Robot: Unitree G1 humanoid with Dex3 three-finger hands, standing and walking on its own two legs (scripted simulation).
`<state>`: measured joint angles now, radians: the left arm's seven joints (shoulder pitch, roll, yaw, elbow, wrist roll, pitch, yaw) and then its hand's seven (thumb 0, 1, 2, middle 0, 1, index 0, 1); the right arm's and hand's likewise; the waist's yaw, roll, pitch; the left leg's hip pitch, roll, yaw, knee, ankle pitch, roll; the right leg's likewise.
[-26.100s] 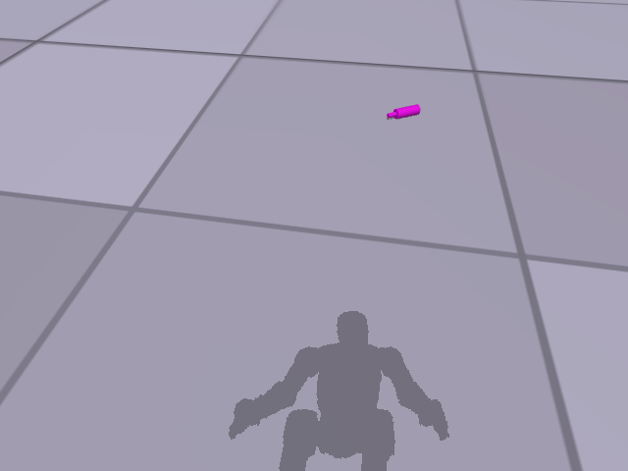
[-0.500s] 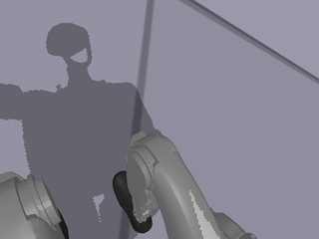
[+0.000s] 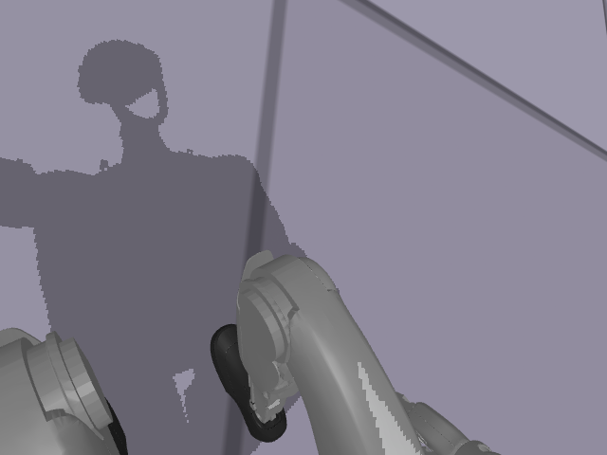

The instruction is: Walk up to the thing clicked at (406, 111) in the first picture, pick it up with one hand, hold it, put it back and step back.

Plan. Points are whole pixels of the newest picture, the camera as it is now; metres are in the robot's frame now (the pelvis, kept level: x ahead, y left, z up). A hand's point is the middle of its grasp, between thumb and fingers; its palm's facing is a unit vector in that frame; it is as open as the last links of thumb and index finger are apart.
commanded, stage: close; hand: left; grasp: from above
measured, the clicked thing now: out of the picture +0.43 +0.38 -0.28
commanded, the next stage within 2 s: settle in 1.24 s
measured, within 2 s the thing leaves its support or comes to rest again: leaves its support in 1.66 s
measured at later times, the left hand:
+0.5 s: hand out of the picture +0.43 +0.34 -0.25, palm faces -0.44 -0.17 -0.88, open 10.3 cm
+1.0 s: hand out of the picture +0.43 +0.34 -0.26, palm faces -0.43 -0.17 -0.89, open 8.7 cm
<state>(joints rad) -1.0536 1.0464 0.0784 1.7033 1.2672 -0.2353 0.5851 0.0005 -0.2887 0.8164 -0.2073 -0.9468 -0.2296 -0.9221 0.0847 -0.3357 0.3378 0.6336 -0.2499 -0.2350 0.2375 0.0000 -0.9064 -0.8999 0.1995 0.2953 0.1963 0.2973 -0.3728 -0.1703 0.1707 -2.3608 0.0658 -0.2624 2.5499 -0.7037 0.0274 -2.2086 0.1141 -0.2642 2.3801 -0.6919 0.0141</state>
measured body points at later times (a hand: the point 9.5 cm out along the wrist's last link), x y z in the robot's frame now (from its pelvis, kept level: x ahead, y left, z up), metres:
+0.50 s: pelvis +0.00 +0.00 +0.00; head +0.27 +0.15 +0.33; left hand +0.45 +0.35 -0.20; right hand +0.08 -0.24 -0.05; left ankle +0.07 +0.12 -0.27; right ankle +0.11 -0.10 -0.27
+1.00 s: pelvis +0.00 +0.00 +0.00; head +0.27 +0.15 +0.33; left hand +0.45 +0.35 -0.20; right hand +0.08 -0.24 -0.05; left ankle +0.07 +0.12 -0.27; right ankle +0.11 -0.10 -0.27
